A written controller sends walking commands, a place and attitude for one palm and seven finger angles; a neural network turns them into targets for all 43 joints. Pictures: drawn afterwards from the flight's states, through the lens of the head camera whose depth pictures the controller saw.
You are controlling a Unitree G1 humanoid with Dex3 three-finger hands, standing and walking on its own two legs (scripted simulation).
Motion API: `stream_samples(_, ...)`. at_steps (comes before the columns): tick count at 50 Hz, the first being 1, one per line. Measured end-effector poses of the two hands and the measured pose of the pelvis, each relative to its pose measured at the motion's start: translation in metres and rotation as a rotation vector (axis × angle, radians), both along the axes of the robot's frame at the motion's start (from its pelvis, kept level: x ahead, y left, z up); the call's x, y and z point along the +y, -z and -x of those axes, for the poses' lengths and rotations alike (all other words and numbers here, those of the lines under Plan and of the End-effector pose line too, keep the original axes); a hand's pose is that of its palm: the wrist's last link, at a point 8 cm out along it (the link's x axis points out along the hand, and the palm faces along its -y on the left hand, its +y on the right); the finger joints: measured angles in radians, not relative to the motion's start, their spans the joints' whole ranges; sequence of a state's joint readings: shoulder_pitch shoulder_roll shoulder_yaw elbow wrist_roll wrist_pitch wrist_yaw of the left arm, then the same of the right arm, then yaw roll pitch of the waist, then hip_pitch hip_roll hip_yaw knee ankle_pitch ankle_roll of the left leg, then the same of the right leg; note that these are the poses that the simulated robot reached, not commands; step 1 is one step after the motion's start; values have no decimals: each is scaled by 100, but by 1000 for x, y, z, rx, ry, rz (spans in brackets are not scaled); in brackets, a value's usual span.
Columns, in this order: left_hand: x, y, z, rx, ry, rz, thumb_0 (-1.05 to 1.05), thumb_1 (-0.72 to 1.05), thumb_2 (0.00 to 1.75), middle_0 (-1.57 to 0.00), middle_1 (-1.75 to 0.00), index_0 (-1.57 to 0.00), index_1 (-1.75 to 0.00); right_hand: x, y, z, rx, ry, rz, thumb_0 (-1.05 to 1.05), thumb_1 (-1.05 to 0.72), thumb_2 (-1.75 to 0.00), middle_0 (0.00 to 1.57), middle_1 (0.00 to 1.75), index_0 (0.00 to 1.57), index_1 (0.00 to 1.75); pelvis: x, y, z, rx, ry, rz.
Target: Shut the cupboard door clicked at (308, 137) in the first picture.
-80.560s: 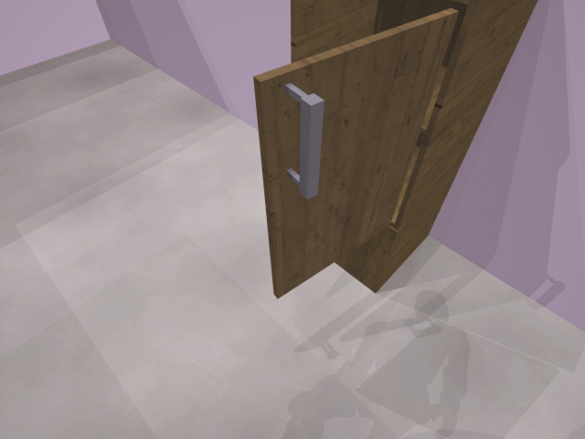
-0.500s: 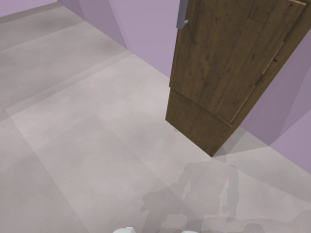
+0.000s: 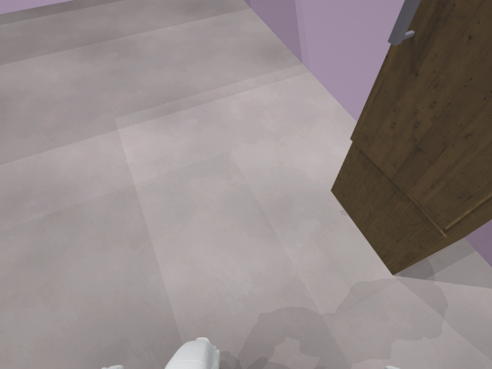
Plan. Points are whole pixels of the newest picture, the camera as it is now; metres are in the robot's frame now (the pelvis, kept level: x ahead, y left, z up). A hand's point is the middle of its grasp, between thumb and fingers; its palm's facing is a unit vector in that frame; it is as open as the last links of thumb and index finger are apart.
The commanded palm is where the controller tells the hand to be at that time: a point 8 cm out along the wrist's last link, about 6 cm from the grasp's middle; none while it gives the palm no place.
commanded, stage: walk to a spot facing it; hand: left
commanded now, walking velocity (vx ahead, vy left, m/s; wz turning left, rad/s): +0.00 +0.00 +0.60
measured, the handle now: (418, 1) +0.81 -0.35 +0.15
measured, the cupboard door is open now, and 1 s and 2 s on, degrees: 5 5 5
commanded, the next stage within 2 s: turn to face it in 1.38 s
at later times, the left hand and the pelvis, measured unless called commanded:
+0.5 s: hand out of the picture +0.05 +0.21 -0.16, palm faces +0.30 -0.91 -0.29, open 7.4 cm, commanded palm none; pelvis +0.03 -0.01 +0.00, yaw +18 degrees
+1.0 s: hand out of the picture +0.10 +0.28 -0.15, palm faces +0.53 -0.81 -0.24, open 7.4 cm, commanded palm none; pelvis +0.11 +0.04 +0.00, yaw +34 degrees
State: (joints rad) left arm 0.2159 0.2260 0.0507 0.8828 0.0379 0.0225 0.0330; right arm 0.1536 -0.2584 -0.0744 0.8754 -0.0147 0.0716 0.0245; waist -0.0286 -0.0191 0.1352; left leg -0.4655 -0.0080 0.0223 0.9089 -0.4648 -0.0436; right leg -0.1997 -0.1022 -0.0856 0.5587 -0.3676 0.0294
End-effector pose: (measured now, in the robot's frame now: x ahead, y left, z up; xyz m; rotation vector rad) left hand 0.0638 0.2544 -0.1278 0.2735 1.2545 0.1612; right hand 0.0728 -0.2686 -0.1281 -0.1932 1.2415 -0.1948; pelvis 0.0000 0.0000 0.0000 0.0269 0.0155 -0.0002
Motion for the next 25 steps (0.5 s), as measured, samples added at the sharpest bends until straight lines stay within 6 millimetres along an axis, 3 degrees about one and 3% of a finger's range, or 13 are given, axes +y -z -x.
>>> stream_samples(5,17,24,36,52,-114,30,1,90,90,-20,-30,-21,-30,27,8,-49,-45,-130,10,0,-91,-90,20,30,20,30,14,16,-8,2,-75,13)
stream_samples(8,25,25,48,86,-165,20,1,90,90,-20,-30,-21,-30,41,5,-66,-71,-180,11,0,-91,-90,20,30,20,30,15,15,-9,-3,-97,13)
stream_samples(13,25,11,37,29,-217,12,1,90,90,-20,-30,-20,-30,51,2,-79,-69,-241,-3,0,-91,-90,21,30,20,30,9,6,-12,-1,-159,31)
stream_samples(18,15,-1,21,-91,-248,-16,1,90,90,-20,-30,-20,-30,44,12,-92,-50,-280,-32,0,-90,-90,21,30,20,30,-6,10,-20,4,-228,29)
stream_samples(21,8,-3,24,-121,-275,-31,1,90,90,-20,-30,-21,-30,39,18,-103,-37,-299,-38,0,-91,-90,21,30,20,30,-12,12,-23,-1,-270,24)
stream_samples(25,-3,-5,36,-88,-326,-13,1,90,90,-20,-30,-21,-30,40,9,-117,-24,-327,-35,0,-91,-90,21,30,20,30,-10,4,-29,-2,-319,14)
